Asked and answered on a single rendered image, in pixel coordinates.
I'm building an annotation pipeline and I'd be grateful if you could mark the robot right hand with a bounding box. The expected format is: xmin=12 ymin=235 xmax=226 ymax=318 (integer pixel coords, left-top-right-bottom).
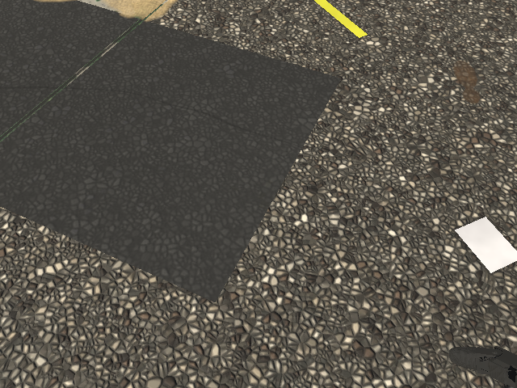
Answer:
xmin=449 ymin=346 xmax=517 ymax=388

